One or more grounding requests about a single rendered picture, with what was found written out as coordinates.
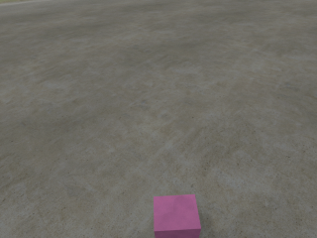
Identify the carton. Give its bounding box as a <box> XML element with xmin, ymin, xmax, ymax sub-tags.
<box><xmin>154</xmin><ymin>194</ymin><xmax>201</xmax><ymax>238</ymax></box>

